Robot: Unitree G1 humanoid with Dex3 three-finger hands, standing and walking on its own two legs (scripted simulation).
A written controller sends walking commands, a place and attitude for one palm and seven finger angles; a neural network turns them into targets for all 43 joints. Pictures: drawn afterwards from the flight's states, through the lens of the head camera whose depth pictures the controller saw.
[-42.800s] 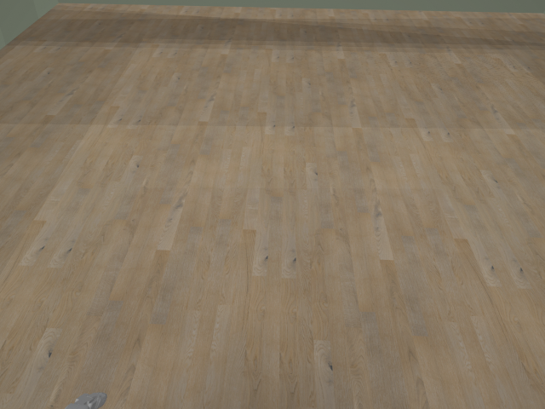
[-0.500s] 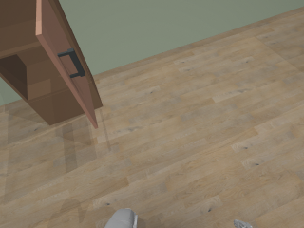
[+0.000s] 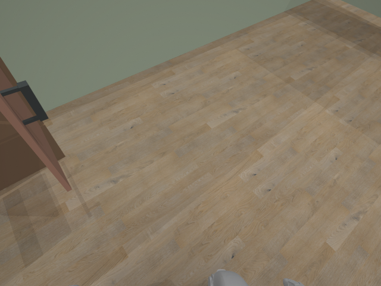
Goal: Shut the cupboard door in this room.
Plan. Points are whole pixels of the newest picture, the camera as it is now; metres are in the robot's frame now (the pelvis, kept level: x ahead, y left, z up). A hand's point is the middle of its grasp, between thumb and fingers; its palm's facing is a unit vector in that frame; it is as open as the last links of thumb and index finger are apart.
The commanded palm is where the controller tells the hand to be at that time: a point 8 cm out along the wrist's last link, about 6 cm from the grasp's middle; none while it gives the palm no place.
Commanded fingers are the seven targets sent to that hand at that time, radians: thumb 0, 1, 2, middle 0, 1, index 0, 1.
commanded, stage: walk around to get in front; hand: left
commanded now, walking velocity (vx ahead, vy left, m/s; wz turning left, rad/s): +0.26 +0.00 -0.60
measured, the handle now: (25, 105) +0.50 +0.50 -0.02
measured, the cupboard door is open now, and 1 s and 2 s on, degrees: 86 86 86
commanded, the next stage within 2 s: none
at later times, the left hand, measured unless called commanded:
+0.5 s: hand (175, 219) +0.29 +0.06 -0.15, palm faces -0.38 -0.90 -0.22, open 7.3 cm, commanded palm none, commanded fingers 0.00 0.90 0.90 -0.20 -0.30 -0.20 -0.30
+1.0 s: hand (180, 175) +0.43 +0.06 -0.17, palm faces -0.47 -0.86 -0.18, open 7.4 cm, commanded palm none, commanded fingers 0.00 0.90 0.90 -0.20 -0.30 -0.20 -0.30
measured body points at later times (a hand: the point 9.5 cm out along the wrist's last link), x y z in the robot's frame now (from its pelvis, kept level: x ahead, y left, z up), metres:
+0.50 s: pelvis +0.09 -0.07 -0.01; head +0.12 -0.09 +0.44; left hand +0.31 +0.10 -0.14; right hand -0.02 -0.30 -0.16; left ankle +0.09 +0.08 -0.65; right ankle +0.06 -0.16 -0.74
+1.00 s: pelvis +0.30 -0.10 +0.00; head +0.33 -0.08 +0.45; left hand +0.46 +0.11 -0.16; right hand +0.21 -0.32 -0.13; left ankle +0.35 -0.01 -0.74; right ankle +0.22 -0.21 -0.64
